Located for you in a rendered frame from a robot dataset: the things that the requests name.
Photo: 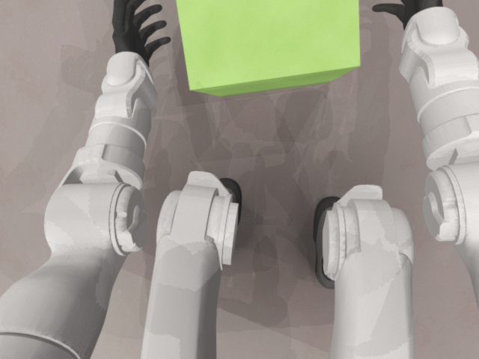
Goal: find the right robot foot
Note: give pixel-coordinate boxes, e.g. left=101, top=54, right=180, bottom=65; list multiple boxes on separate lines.
left=313, top=197, right=340, bottom=289

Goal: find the robot left forearm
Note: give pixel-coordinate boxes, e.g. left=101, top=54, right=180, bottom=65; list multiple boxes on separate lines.
left=44, top=52, right=158, bottom=245

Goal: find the carton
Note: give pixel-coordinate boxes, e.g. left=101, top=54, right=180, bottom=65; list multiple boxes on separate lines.
left=176, top=0, right=360, bottom=97

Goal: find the right robot upper arm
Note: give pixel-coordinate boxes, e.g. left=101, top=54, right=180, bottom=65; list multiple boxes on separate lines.
left=422, top=161, right=479, bottom=309

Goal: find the right robot thigh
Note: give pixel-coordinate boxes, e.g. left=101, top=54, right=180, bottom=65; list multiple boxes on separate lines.
left=323, top=199, right=415, bottom=359

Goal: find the left robot upper arm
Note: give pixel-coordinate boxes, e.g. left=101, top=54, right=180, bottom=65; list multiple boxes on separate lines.
left=0, top=182, right=150, bottom=359

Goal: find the robot left hand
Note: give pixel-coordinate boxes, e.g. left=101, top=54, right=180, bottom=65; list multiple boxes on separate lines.
left=112, top=0, right=171, bottom=67

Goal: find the robot right hand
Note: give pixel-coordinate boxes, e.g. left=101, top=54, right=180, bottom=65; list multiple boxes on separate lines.
left=372, top=0, right=443, bottom=30

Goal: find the robot right forearm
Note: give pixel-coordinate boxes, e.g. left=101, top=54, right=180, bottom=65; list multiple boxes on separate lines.
left=398, top=7, right=479, bottom=171

